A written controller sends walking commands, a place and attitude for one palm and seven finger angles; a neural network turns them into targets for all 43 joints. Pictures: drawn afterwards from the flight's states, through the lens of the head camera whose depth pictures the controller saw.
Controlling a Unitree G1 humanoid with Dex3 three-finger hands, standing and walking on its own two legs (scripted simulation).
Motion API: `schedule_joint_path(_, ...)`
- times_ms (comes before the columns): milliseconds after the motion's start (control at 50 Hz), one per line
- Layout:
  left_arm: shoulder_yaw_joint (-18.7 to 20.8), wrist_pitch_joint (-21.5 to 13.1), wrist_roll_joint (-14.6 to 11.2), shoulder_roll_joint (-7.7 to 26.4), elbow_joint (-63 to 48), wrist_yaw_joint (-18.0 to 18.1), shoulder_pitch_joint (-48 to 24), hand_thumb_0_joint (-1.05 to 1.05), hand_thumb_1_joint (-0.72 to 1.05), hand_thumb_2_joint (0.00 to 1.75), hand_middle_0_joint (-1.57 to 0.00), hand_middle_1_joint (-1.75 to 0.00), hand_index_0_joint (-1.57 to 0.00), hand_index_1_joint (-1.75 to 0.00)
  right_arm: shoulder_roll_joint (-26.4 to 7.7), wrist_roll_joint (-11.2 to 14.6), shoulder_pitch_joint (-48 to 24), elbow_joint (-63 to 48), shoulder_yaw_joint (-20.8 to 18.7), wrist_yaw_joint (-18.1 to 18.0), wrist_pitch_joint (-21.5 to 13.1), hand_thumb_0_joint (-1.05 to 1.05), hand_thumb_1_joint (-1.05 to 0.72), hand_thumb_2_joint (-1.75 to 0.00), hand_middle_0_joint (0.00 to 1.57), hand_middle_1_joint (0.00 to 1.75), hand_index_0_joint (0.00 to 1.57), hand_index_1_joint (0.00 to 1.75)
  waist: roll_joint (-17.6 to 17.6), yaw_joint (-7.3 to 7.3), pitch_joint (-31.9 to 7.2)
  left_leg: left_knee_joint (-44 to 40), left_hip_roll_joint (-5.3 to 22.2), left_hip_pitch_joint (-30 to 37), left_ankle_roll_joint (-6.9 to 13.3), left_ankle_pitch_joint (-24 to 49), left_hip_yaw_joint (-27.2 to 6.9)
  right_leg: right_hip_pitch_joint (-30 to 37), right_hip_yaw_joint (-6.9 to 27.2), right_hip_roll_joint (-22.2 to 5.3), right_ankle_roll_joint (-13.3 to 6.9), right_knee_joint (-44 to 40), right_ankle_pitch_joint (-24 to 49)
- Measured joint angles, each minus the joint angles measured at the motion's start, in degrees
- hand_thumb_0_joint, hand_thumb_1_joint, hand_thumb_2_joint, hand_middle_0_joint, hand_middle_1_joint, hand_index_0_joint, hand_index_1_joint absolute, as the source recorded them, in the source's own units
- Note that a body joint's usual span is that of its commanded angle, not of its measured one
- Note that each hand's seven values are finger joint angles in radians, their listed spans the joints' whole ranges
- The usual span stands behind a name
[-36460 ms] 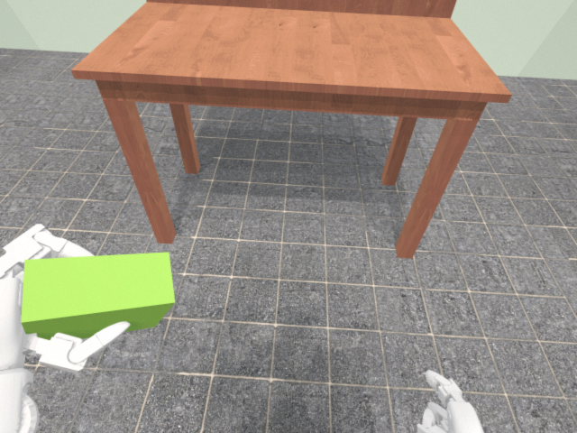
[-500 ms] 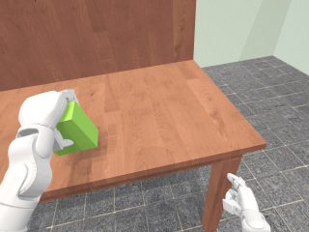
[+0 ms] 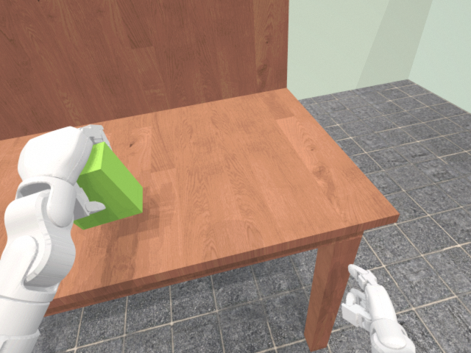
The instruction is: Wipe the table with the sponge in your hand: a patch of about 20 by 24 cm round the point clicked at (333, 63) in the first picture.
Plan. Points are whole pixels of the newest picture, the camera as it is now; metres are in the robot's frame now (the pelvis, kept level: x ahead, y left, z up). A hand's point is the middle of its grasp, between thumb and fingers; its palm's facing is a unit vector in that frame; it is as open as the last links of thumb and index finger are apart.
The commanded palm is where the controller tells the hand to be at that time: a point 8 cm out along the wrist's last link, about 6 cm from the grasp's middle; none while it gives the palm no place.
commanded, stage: bring the sponge back beside the body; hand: left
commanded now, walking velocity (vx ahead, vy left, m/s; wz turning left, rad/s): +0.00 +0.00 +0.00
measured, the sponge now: (100, 195) +0.28 +0.28 +0.17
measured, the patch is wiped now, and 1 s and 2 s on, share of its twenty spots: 0.95 0.95 0.95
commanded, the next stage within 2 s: step back with the hand held close in 1.52 s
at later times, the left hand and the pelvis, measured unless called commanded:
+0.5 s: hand (70, 197) +0.23 +0.28 +0.21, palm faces +0.25 -0.10 -0.96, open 9.7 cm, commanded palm +0.18 +0.28 +0.29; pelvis +0.00 +0.00 +0.00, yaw +0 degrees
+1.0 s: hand (59, 218) +0.20 +0.28 +0.20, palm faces +0.27 -0.12 -0.95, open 9.7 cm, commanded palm +0.15 +0.28 +0.28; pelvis -0.01 +0.01 +0.00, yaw +0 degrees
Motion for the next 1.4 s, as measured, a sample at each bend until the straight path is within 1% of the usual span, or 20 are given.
schedule_joint_path(80,0.9,-0.2,-0.4,0.3,-2.8,-0.4,2.8,-0.01,-0.49,1.08,-0.77,-1.39,-0.78,-1.36,-0.4,-0.2,0.2,-0.1,-0.4,0.2,0.0,0.02,-0.91,-0.90,0.20,0.30,0.20,0.30,0.1,0.08,0.2,0.3,0.0,0.0,0.0,-0.3,0.1,0.0,0.1,0.0,0.0,0.3,-0.3)
schedule_joint_path(160,1.1,-0.8,-0.8,0.4,-5.5,-0.3,5.0,-0.01,-0.49,1.08,-0.77,-1.39,-0.78,-1.36,-0.6,-0.4,0.2,0.1,-0.7,0.2,-0.1,0.02,-0.91,-0.90,0.20,0.30,0.20,0.30,0.1,0.63,0.3,0.5,-0.1,0.1,0.1,-0.5,-0.1,0.2,0.0,-0.1,0.1,0.4,-0.5)
schedule_joint_path(280,1.3,-1.2,-0.9,0.6,-6.3,0.2,5.9,-0.01,-0.49,1.08,-0.77,-1.39,-0.78,-1.36,-0.1,-0.4,-0.2,0.3,-0.6,-0.2,-0.2,0.02,-0.91,-0.90,0.20,0.30,0.19,0.30,0.2,1.36,0.4,0.5,-0.2,0.3,0.1,-0.5,-0.2,0.5,-0.2,-0.2,0.1,0.3,-0.5)
schedule_joint_path(460,3.1,-1.3,-1.7,0.9,-8.8,0.4,9.7,-0.01,-0.49,1.08,-0.77,-1.39,-0.78,-1.36,0.4,-0.6,-0.1,0.1,-0.2,0.1,-0.2,0.02,-0.91,-0.90,0.20,0.30,0.19,0.30,0.1,1.09,0.2,0.8,-0.1,0.4,0.1,-0.7,0.0,0.7,0.1,-0.1,0.2,0.3,-0.4)
schedule_joint_path(700,2.9,-2.4,-2.0,0.4,-11.3,1.6,12.4,-0.01,-0.49,1.08,-0.77,-1.39,-0.78,-1.36,0.6,-0.7,-0.1,0.2,-0.4,-0.3,-0.7,0.02,-0.91,-0.90,0.20,0.30,0.18,0.30,0.1,1.61,0.6,0.8,-0.2,0.9,0.3,-0.4,0.0,1.2,0.1,-0.2,0.4,0.3,-0.1)
schedule_joint_path(940,4.1,-3.0,-2.8,0.1,-13.5,2.5,16.1,-0.01,-0.49,1.08,-0.77,-1.39,-0.78,-1.36,1.0,-1.1,0.0,-0.4,0.0,0.0,-1.1,0.02,-0.91,-0.90,0.20,0.30,0.19,0.30,0.0,1.47,0.5,1.1,-0.1,1.0,0.4,-0.3,0.2,1.3,0.3,-0.1,0.5,0.3,0.1)
schedule_joint_path(1180,5.5,-3.4,-2.9,0.6,-16.8,2.9,20.5,-0.01,-0.49,1.08,-0.77,-1.39,-0.78,-1.36,0.9,-1.1,0.1,-0.4,-0.3,0.1,-1.1,0.02,-0.91,-0.90,0.20,0.30,0.20,0.30,0.1,1.99,0.7,1.4,0.0,1.5,0.4,-0.4,0.2,1.8,0.4,0.0,0.4,0.5,0.2)
schedule_joint_path(1300,5.4,-3.7,-2.8,0.6,-16.2,3.0,20.2,-0.01,-0.49,1.08,-0.77,-1.39,-0.78,-1.36,0.9,-1.2,0.2,-0.1,-0.4,-0.2,-1.5,0.02,-0.91,-0.90,0.20,0.30,0.20,0.30,0.1,2.24,0.8,1.5,-0.1,1.7,0.3,-0.3,0.0,2.0,0.3,0.0,0.4,0.6,0.2)
schedule_joint_path(1400,5.3,-4.0,-2.7,0.5,-15.7,3.0,19.6,-0.01,-0.49,1.08,-0.77,-1.39,-0.78,-1.36,1.2,-1.2,0.0,-0.1,-0.3,-0.4,-1.7,0.02,-0.91,-0.90,0.20,0.30,0.20,0.30,0.0,2.06,0.9,1.4,-0.1,1.8,0.3,-0.1,0.0,2.0,0.3,0.0,0.4,0.8,0.3)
